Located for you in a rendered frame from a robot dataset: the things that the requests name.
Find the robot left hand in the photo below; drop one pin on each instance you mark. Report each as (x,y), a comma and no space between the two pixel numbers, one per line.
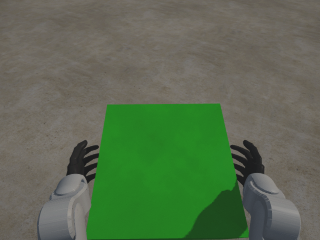
(77,161)

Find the carton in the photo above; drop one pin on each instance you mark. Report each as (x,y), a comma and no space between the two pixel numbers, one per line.
(165,172)

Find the robot right forearm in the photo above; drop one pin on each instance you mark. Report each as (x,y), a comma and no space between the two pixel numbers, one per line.
(273,217)

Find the robot left forearm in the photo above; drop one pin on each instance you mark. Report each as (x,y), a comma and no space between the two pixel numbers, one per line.
(63,216)

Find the robot right hand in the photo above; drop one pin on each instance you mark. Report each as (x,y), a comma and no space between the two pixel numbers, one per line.
(253,163)

